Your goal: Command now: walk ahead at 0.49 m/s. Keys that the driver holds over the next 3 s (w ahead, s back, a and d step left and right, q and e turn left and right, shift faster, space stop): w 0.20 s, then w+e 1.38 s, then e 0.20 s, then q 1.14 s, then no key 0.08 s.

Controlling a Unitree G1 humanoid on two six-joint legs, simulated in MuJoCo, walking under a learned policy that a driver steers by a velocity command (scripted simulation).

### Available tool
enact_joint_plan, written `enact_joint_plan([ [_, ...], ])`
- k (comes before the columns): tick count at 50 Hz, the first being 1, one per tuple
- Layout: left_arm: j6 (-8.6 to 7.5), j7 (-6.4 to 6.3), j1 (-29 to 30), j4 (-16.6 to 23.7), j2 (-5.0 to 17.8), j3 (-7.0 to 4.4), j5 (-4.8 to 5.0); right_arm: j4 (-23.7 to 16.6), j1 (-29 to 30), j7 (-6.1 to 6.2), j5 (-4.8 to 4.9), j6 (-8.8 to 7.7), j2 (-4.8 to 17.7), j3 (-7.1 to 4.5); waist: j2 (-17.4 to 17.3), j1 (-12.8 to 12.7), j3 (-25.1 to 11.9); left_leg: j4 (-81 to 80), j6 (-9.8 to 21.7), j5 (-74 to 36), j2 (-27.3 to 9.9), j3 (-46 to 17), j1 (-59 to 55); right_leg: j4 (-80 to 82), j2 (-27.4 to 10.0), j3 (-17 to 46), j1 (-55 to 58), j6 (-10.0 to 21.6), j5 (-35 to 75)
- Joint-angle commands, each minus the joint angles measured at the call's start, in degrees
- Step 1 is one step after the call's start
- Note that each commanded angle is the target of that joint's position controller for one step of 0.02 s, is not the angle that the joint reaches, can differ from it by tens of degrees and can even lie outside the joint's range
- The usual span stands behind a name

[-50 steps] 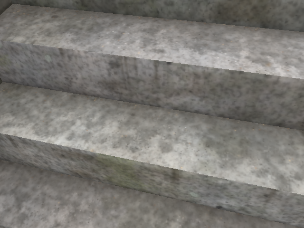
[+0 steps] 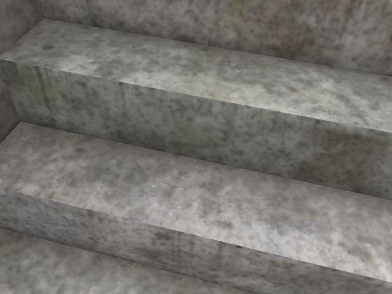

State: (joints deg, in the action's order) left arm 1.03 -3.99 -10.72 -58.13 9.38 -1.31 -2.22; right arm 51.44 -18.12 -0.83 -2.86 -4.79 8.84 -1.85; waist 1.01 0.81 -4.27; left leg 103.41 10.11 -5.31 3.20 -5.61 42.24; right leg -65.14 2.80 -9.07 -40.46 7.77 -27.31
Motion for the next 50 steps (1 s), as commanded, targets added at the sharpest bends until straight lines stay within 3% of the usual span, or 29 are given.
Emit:
enact_joint_plan([
  [1, -2.87, 1.3, 1.86, -4.7, -6.4, 1.31, -0.75, -7.73, -1.25, 0.56, 0.16, 1.04, -8.39, 3.06, -2.21, 7.16, 9.28, 18.97, -0.84, 5.81, 1.34, -4.85, 20.71, 39.22, -13.71, 29.73, -1.56, -1.04, -17.44],
  [6, -8.2, 2.38, -3.7, -6.65, 0.88, 0.62, 2.52, -8.72, 4.12, 2.08, 2.71, 2.0, -3.74, 3.14, -0.56, 6.54, 9.99, 3.89, -4.45, 1.85, -1.91, 2.19, 21.53, 45.69, -12.73, 17.66, 0.35, 1.52, -4.0],
  [9, -9.43, 1.43, -11.78, -7.7, 2.49, -0.61, 2.11, -6.49, 4.68, 2.72, 2.27, 2.91, -2.4, 1.82, 1.51, 2.96, 5.94, 15.85, -4.96, 3.55, -4.76, 5.06, 29.79, 47.66, -16.13, 21.67, 15.74, 4.42, -6.18],
  [11, -10.01, 1.26, -16.01, -7.36, 3.32, -1.48, 1.14, -9.97, 13.7, 2.41, 0.96, 2.53, -2.68, 1.78, 2.16, -0.6, 7.09, 17.34, -4.73, 7.62, -7.42, 6.17, 38.96, 49.39, -18.2, 25.28, 26.44, 4.99, -7.88],
  [12, -7.15, 4.87, -19.51, -6.7, -0.36, 1.44, -6.66, -9.05, 19.21, -1.63, 1.57, 4.41, -1.52, 4.66, 7.78, -8.82, -0.14, 20.53, 2.93, 6.49, -5.08, -3.87, 52.11, 45.02, -16.74, 27.69, 34.26, 8.1, 0.84],
  [13, -5.89, 6.5, -22.82, -7.81, -0.23, 1.49, -7.08, -9.95, 20.74, -2.39, 1.03, 4.22, -2.29, 4.91, 6.19, -8.11, 3.34, 22.96, 5.08, 8.63, -7.3, -4.72, 61.88, 46.24, -19.81, 29.93, 42.36, 9.03, 3.75],
  [16, -5.47, 7.2, -28.41, -10.99, -1.59, 2.6, -6.18, -11.98, 25.16, -2.78, 0.07, 2.31, -1.5, 6.44, 2.52, -7.68, 2.98, 27.38, 8.1, 16.08, -11.83, -0.76, 74.37, 49.67, -23.7, 32.34, 51.27, 9.66, -0.27],
  [18, -5.95, 8.04, -26.99, -11.78, -3.08, 3.58, -7.71, -13.29, 30.67, -2.43, 0.41, 2.73, -1.98, 6.88, 3.5, -6.97, 5.52, 22.72, 9.26, 12.15, -14.93, 3.72, 67.38, 54.41, -21.11, 28.01, 38.83, 7.87, 2.04],
  [20, -6.05, 9.34, -26.2, -11.36, -3.73, 4.48, -7.98, -16.58, 38.95, -2.53, -0.24, 4.6, -0.08, 6.35, 5.1, -7.16, 1.7, 5.7, 8.52, 7.98, -16.68, 6.84, 47.1, 58.28, -18.78, 22.88, 20.63, 5.76, 6.51],
  [21, -5.7, 10.5, -19.89, -8.1, -2.07, 3.92, -4.94, -18.34, 44.27, -3.47, -1.1, 5.89, -0.36, 7.11, 5.21, -5.07, 0.08, -8.02, 7.3, 12.49, -14.32, 14.16, 19.74, 64.8, -15.37, 14.34, 0.37, 5.84, 10.29],
  [22, -5.14, 11.85, -26.69, -10.98, 1.5, 3.47, -1.82, -18.64, 47.71, -4.91, -0.02, 7.71, -2.59, 8.77, 12.43, -6.37, -1.49, -9.97, 3.3, 26.54, -10.92, 10.57, 10.08, 67.68, -17.78, 17.42, -3.86, 7.48, 12.3],
  [23, -5.93, 12.01, -23.05, -8.79, 5.2, 2.79, 0.5, -14.3, 36.86, -6.2, -0.38, 8.89, -2.0, 7.99, 13.95, -1.64, -4.38, -10.09, 0.24, 28.1, -7.23, 15.22, 6.7, 63.18, -18.82, 15.14, 4.24, 8.83, 33.55],
  [25, -9.37, 12.01, -20.73, -8.2, 11.33, 1.31, 2.37, -12.14, 29.71, -6.63, 1.36, 7.31, 3.41, 5.46, 16.79, 4.04, -8.71, -29.37, -2.05, 37.06, -0.66, 17.7, 3.87, 51.52, -19.42, 11.46, 30.43, 7.52, 87.57],
  [26, -10.29, 12.55, -19.33, -9.66, 11.68, 0.17, 2.45, -10.13, 25.11, -6.11, 0.04, 6.39, 5.43, 4.87, 16.6, 5.35, -11.98, -38.73, 0.28, 33.87, -1.06, 12.02, -0.71, 40.79, -18.66, 11.11, 35.78, 4.78, 98.08],
  [27, -11.35, 13.1, -25.46, -10.86, 3.36, 1.39, -1.51, -5.29, 12.7, -4.77, 0.28, 5.78, 6.6, 4.14, 4.41, 5.75, -22.28, -40.83, 6.45, 10.49, -9.75, -6.22, -27.46, 24.63, -15.56, 14.48, 11.86, 2.76, 84.28],
  [28, -10.9, 13.7, -20.38, -6.39, -4.34, 3.42, -2.31, -1.2, -2.7, -2.33, -1.33, 6.2, 11.84, 2.24, -13.78, 11.55, -28.72, -63.56, 11.79, 23.76, -21.06, -34.8, -43.21, 8.52, -6.72, 20.01, -7.63, 2.61, 37.55],
  [29, -8.99, 13.67, -21.0, -10.01, -1.81, 1.59, -1.17, 2.52, -9.39, -2.11, -1.94, 5.54, 14.92, 0.21, -17.4, 12.8, -23.84, -74.75, 10.19, 48.06, -25.72, -47.53, -34.87, -23.43, -5.4, 30.09, -12.88, 2.04, 40.35],
  [30, -8.35, 12.87, -17.75, -11.19, -1.99, 0.35, 0.49, 4.48, -4.09, -2.35, -0.37, 3.48, 14.33, 0.7, -17.62, 9.09, -11.41, -75.35, 6.7, 53.88, -24.55, -43.9, -22.82, -42.41, -5.01, 30.32, -19.9, 1.02, 40.48],
  [31, -7.52, 11.79, -14.46, -10.54, -3.3, 0.5, 1.13, 5.95, 2.2, -2.26, 0.91, 2.16, 13.71, 0.35, -15.24, 3.29, -4.28, -72.74, 5.41, 47.4, -22.91, -29.77, -15.42, -51.64, -5.63, 24.67, -22.75, 1.62, 40.05],
  [32, -7.04, 11.53, -10.62, -8.0, -2.89, 0.52, 0.42, 6.21, 7.66, -2.52, 2.17, 1.35, 8.33, 1.28, -7.49, 0.19, -5.01, -71.6, 4.57, 42.91, -22.1, -20.81, -16.26, -56.24, -5.75, 23.4, -25.29, 2.81, 38.16],
  [33, -6.89, 6.47, -2.87, 5.65, -4.32, -0.83, -1.61, 9.36, 11.16, 0.38, 4.06, 0.19, -1.74, 1.5, -4.12, -5.18, -7.3, -69.32, -2.19, 46.84, -22.53, -18.0, -17.12, -51.71, -3.79, 16.61, -19.5, 1.98, 33.37],
  [35, -4.69, 4.3, 3.81, 10.55, -8.12, 0.04, 0.0, 13.7, 9.16, 2.54, 2.98, -3.12, -3.6, 1.76, -3.04, -6.19, 1.02, -70.88, -5.31, 43.01, -21.99, -9.95, -12.04, -56.53, -2.76, 17.69, -24.74, 2.79, 33.82],
  [36, -3.1, 8.57, 0.36, 2.12, -3.71, 0.16, 3.23, 10.59, 13.86, -1.85, -2.02, -1.37, -3.5, 3.85, 3.19, -5.39, 2.54, -76.64, -3.58, 24.15, -19.72, -4.02, -11.22, -53.87, -5.31, 23.76, -27.63, 8.06, 36.63],
  [39, -3.6, 9.6, -4.46, 2.76, -0.67, -0.31, 1.7, 6.88, 18.52, -3.72, -0.63, -1.4, -1.9, 3.21, 1.93, -8.14, -1.77, -81.78, 1.97, 9.43, -19.96, 6.79, -13.69, -48.95, -4.85, 19.7, -23.33, 8.36, 26.62],
  [40, -3.15, 10.37, -2.77, 2.61, 1.0, -0.25, 2.18, 8.44, 15.88, -3.47, -1.22, -0.91, 0.08, 3.02, -2.77, -6.54, -2.29, -84.08, 5.17, 10.72, -21.31, 4.92, -16.93, -63.3, -4.19, 18.89, -27.56, 9.28, 24.13],
  [43, -2.43, 10.32, 3.72, 3.85, -1.17, 0.9, 3.14, 15.94, -0.31, -3.59, -4.09, -0.57, -2.52, 4.65, 2.15, -1.87, 1.14, -85.32, 4.15, 11.3, -21.58, 6.42, -34.3, -73.03, -2.4, 22.14, -50.06, 13.9, 24.75],
  [44, -2.47, 10.16, 7.82, 5.16, -0.4, 1.2, 2.61, 18.07, -5.68, -3.87, -3.81, -1.02, -2.85, 5.03, 1.96, -0.66, 1.65, -85.27, 3.13, 13.43, -20.9, 7.88, -40.25, -73.33, -2.07, 21.78, -55.66, 15.01, 22.94],
  [48, -0.4, 9.21, 15.38, 8.03, -0.49, 1.96, 1.85, 19.6, -10.51, -3.97, -4.75, -2.69, -2.88, 6.12, -2.3, -0.01, 1.9, -89.49, 2.99, 14.63, -19.19, 13.53, -41.75, -70.36, -4.87, 16.59, -58.42, 14.68, 25.32],
  [50, -0.5, 9.02, 18.02, 8.87, -0.48, 2.34, 2.05, 21.14, -14.0, -3.66, -6.55, -2.04, -3.02, 6.45, -2.25, 1.06, 3.72, -91.62, 3.7, 11.7, -20.43, 14.17, -44.16, -68.53, -5.8, 15.07, -61.16, 14.85, 26.26],
])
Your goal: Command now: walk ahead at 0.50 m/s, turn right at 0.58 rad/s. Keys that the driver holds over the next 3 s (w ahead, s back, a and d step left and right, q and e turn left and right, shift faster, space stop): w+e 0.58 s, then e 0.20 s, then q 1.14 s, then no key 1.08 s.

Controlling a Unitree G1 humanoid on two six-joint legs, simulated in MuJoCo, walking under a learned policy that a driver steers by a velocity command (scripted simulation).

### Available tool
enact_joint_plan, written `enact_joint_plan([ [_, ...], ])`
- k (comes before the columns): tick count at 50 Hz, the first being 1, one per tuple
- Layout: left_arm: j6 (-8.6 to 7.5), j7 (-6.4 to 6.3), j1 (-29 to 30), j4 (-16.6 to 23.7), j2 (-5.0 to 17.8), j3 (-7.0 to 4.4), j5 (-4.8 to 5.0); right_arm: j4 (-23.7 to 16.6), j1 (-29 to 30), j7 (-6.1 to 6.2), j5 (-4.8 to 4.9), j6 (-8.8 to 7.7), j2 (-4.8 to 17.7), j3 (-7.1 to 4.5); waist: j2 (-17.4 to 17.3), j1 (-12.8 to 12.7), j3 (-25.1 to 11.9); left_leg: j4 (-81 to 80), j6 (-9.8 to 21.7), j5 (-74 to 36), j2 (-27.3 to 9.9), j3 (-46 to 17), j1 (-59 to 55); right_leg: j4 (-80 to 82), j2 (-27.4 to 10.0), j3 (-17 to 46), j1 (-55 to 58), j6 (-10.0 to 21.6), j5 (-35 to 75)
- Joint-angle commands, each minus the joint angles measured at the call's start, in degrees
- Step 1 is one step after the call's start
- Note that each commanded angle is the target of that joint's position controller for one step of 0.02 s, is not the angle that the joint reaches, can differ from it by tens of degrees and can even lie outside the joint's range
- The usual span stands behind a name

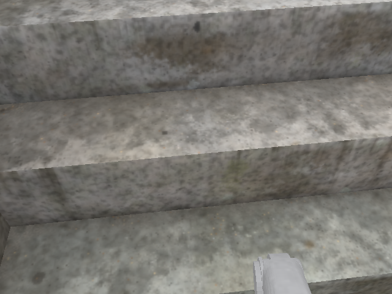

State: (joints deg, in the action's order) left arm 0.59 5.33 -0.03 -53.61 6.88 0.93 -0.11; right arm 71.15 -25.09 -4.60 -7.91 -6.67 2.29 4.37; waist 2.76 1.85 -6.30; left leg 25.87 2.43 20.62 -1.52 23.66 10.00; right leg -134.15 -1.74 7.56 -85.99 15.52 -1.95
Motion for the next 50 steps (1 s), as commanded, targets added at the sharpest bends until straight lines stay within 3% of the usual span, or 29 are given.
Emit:
enact_joint_plan([
  [1, -0.14, -0.67, 10.05, 5.64, 3.47, -0.11, 0.17, 0.78, -6.81, -0.41, -1.95, -0.01, 3.79, 0.19, -2.81, 0.49, 6.07, -16.02, 11.3, -14.33, -15.9, -13.24, -12.74, 9.16, -2.61, -3.18, -14.79, 6.71, 1.21],
  [3, 1.77, -1.26, 14.82, 9.83, 1.9, 1.26, 0.85, 1.71, -9.21, -0.58, -3.29, 0.84, 4.38, 0.25, -4.72, 0.46, 5.7, -19.63, 10.47, -13.03, -16.68, -11.85, -14.06, 15.08, -5.85, -6.5, -14.28, 6.4, -2.63],
  [6, 6.5, 0.92, 28.67, 17.65, 1.52, 3.28, 0.08, 1.67, -6.47, -3.69, 1.81, 1.72, 11.31, -1.5, -6.91, -2.47, 4.19, -29.48, 13.69, -50.76, -18.16, -6.54, 7.2, 38.68, -2.38, -19.88, 22.73, 4.09, -19.15],
  [8, 5.42, 3.14, 11.52, 12.48, 1.99, 2.39, 0.56, -2.08, 1.17, -3.3, 3.22, -0.91, 20.49, -3.2, -16.07, -11.48, -0.66, -14.54, 12.93, -112.67, -21.76, -3.28, -9.88, 43.04, 3.78, -21.58, 25.87, 1.18, -19.08],
  [9, 4.31, 2.81, 4.39, 10.22, 3.78, 1.59, 0.62, -3.34, 4.68, -2.98, 4.64, -1.36, 23.16, -4.46, -18.21, -14.05, -4.17, -7.67, 13.17, -119.21, -20.64, -2.56, -20.04, 59.46, 8.12, -23.32, 29.57, -0.42, -21.66],
  [10, 3.44, 1.18, -1.34, 8.14, 7.86, 0.36, 1.19, -1.48, -0.33, -4.35, 2.83, -1.87, 20.48, -3.67, -19.81, -12.71, -9.55, -0.67, 14.79, -125.13, -20.2, -5.9, -16.29, 64.61, 10.7, -18.86, 43.83, -0.14, -18.51],
  [12, 4.09, -1.3, -21.92, 1.79, 12.36, -1.05, -0.23, -1.28, -4.17, -6.45, 0.99, -0.63, 18.34, -4.94, -10.4, -15.88, -19.85, 26.27, 10.56, -80.42, -10.2, -13.69, 9.96, 86.37, 3.22, 12.18, 75.37, 5.66, -7.28],
  [13, 3.56, -1.57, -29.32, -3.31, 17.65, -2.73, -1.62, -2.28, 0.42, -7.75, 1.9, 1.3, 13.04, -5.88, -0.69, -14.97, -11.25, 51.83, 4.92, -32.99, -0.01, -21.14, 31.12, 106.38, -3.16, 34.55, 78.29, 8.17, -18.81],
  [14, 1.22, -3.42, -9.54, 1.4, 17.3, -6.66, -0.34, -19.5, 14.23, 0.27, 8.84, -0.34, 14.72, -7.32, 4.13, -5.64, -9.88, 73.36, 1.92, -14.62, 4.48, -23.71, 31.59, 107.32, -4.36, 36.74, 72.16, 6.21, -36.76],
  [17, -2.67, -5.4, -8.25, -3.64, 5.48, -3.38, -2.09, -30.32, 19.75, 5.52, 6.16, -0.65, 5.78, -3.98, 0.53, -1.37, 3.26, 90.52, 4.29, -16.88, 1.54, -28.55, 43.09, 104.81, -0.43, 23.24, 56.95, -2.25, -37.28],
  [19, -2.34, -1.76, -16.32, -5.85, 4.2, -1.04, -5.06, -21.48, 10.2, -0.87, 4.54, 2.3, 5.17, -3.15, -1.87, -2.66, 4.47, 100.15, 10.44, -21.58, 5.74, -40.12, 60.44, 105.79, -3.38, 23.05, 59.24, 1.13, -8.87],
  [21, -4.88, -1.11, -11.03, -2.96, 6.39, -1.41, -3.66, -25.15, 13.4, -0.78, 3.57, 2.22, 9.48, -4.0, -4.83, 3.32, -0.7, 86.09, 8.85, -18.35, 1.63, -30.83, 55.88, 108.51, -0.42, 9.62, 57.84, -0.7, 1.77],
  [23, -4.67, -2.09, -21.51, -6.29, 4.67, -0.56, -4.44, -25.28, 17.65, -0.46, 3.67, 2.44, 9.74, -3.18, 3.31, -0.57, -1.0, 112.91, 7.34, -7.02, 3.89, -27.99, 69.25, 110.19, -2.72, 14.78, 65.17, 2.16, -3.8],
  [26, -4.4, -0.49, -37.08, -12.56, 6.13, 0.21, -9.4, -31.7, 30.79, 0.31, 3.74, 3.05, 7.12, -0.63, -3.04, -3.18, 2.58, 106.38, 10.62, -11.88, 0.45, -26.84, 80.34, 110.67, -2.03, 13.29, 69.77, -2.58, -11.3],
  [28, -5.02, 1.15, -28.4, -10.21, 8.14, -0.59, -8.07, -36.7, 39.21, 2.0, 6.63, 3.27, 13.02, -1.97, -0.7, -2.05, 3.56, 85.97, 9.36, -11.19, -3.26, -26.62, 63.9, 119.35, -2.56, 11.69, 53.28, -2.35, -9.15],
  [29, -4.16, 1.96, -17.99, -4.28, 10.96, -0.78, -4.32, -38.14, 40.02, 2.09, 5.63, 4.87, 12.2, -1.42, 1.9, 2.47, 0.58, 72.77, 6.24, -7.35, -1.0, -19.37, 35.8, 131.98, -2.86, 8.74, 34.56, 2.1, -0.2],
  [32, -8.37, 2.6, -21.84, -1.06, 21.71, -3.74, 1.36, -36.86, 28.62, 0.68, 6.43, 8.43, 15.25, -2.95, 8.17, 7.63, -8.3, 53.26, -0.93, -2.16, 8.44, -11.89, 22.98, 117.93, -9.59, 9.7, 59.71, 5.54, 93.6],
  [33, -8.82, 1.94, -22.21, -0.05, 22.89, -5.4, 1.7, -35.65, 24.2, 0.99, 6.58, 8.26, 17.33, -4.21, 9.42, 6.88, -10.33, 38.12, -0.87, -0.94, 11.35, -11.61, 22.97, 113.46, -10.61, 9.99, 73.25, 5.66, 108.69],
  [34, -8.47, 1.81, -22.48, -0.39, 18.15, -5.31, -1.51, -31.54, 10.32, 2.18, 6.39, 7.93, 18.9, -5.18, 2.22, 7.3, -21.16, 35.64, 5.47, -23.81, 4.77, -23.0, 8.93, 97.42, -8.25, 5.98, 75.73, 0.52, 110.01],
  [35, -7.9, 1.94, -24.8, -0.59, 10.67, -4.15, -4.89, -28.3, -3.79, 3.51, 6.87, 8.02, 21.52, -6.65, -10.64, 9.7, -30.81, 22.67, 18.79, -33.57, -9.14, -52.04, -10.66, 79.07, -2.32, 5.91, 58.54, -4.54, 69.81],
  [36, -6.06, 2.3, -21.95, -4.62, 8.58, -4.74, -2.14, -30.66, -0.47, 3.18, 2.27, 8.96, 20.72, -7.16, -23.97, 14.61, -16.49, 4.76, 26.72, -15.06, -20.98, -78.62, 4.12, 38.72, 9.21, 8.16, 41.81, -10.02, 2.12],
  [38, -6.15, 0.33, -14.13, 0.83, 8.7, -4.99, 1.85, -28.8, 12.35, 3.76, 6.17, 4.14, 16.13, -6.68, -14.66, 4.11, 3.86, 5.4, 15.99, 13.24, -15.62, -59.9, 13.63, 22.89, 6.01, 9.51, 21.55, -7.43, -3.8],
  [40, -5.99, -0.91, -11.69, 2.76, 6.28, -3.31, -0.2, -23.62, 14.73, 4.02, 6.21, 2.68, 5.35, -4.74, 3.5, 0.18, 4.54, 9.99, 11.06, 5.35, -12.46, -42.47, 16.97, 34.23, 3.95, 8.69, 22.39, -4.32, -5.74],
  [41, -5.57, -1.16, -13.35, 3.24, 3.61, -2.46, -1.32, -22.98, 17.87, 4.33, 6.94, 1.97, 2.2, -3.84, 1.25, -3.69, 4.91, 5.73, 8.39, 5.75, -9.98, -37.25, 22.2, 37.81, 1.51, 5.13, 27.65, -5.9, -14.78],
  [46, -4.77, 0.74, -12.0, 4.67, 10.77, -2.36, -1.52, -24.63, 23.65, 2.1, 6.17, 0.55, 11.23, -5.03, -0.58, -4.99, 0.28, 1.63, 4.76, -6.44, -4.29, -26.78, 24.56, 48.08, -0.76, -0.12, 33.98, -13.77, -2.08],
  [47, -2.15, -2.94, -8.68, 10.52, 4.37, -1.62, -3.6, -19.0, 13.08, 6.88, 8.84, 0.3, 14.9, -7.19, -4.18, -8.61, 8.31, -4.46, 7.5, -9.14, -11.79, -31.23, 23.92, 55.26, -1.43, -8.36, 39.2, -12.92, -4.09],
  [48, -1.12, -4.22, -7.05, 10.7, 6.21, -1.59, -3.44, -18.09, 9.97, 8.59, 8.78, 0.58, 15.18, -6.96, -3.3, -5.78, 9.13, -5.49, 7.93, -9.14, -10.31, -31.49, 21.29, 60.59, -2.85, -9.1, 40.32, -13.37, -4.71],
  [49, -2.2, -0.64, -2.98, 9.58, 9.76, -1.0, -2.45, -26.03, 23.33, 3.3, 6.78, 0.08, 13.39, -5.03, -3.5, -3.97, -1.83, -1.38, 1.38, -0.59, -3.17, -24.96, 21.39, 73.12, -3.84, -7.26, 45.57, -17.96, -11.88],
  [50, -2.38, 1.05, -3.61, 9.19, 10.92, -1.62, -2.54, -25.5, 23.04, 1.18, 6.95, -0.15, 14.92, -5.82, -7.07, -4.18, 0.08, -3.94, 3.06, 2.99, -1.75, -22.91, 29.16, 77.88, 0.04, -15.29, 59.02, -19.29, -12.39],
])
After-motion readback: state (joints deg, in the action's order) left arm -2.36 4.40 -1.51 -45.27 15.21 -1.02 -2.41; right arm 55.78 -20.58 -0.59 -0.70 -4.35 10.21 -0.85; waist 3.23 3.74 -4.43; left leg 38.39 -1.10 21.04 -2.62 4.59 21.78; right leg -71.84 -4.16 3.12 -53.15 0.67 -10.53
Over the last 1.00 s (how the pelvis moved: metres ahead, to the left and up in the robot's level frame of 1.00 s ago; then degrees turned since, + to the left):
0.39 0.19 0.29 -19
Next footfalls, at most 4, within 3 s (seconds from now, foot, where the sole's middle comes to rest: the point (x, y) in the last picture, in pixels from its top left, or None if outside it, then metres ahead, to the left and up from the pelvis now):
0.18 right None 0.24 -0.12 -0.56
0.66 left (182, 249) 0.49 0.05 -0.35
1.08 right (307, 246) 0.48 -0.25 -0.35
1.42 left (182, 248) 0.49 0.05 -0.35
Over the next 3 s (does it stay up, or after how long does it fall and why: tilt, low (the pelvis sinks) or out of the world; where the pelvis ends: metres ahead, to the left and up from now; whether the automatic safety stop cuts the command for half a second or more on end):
stays up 0.47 -0.04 0.42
